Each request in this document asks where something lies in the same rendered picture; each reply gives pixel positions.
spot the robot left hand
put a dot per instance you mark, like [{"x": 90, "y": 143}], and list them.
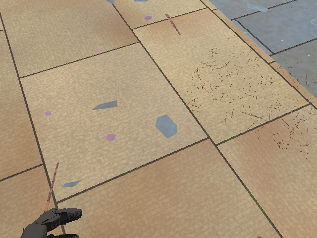
[{"x": 49, "y": 221}]

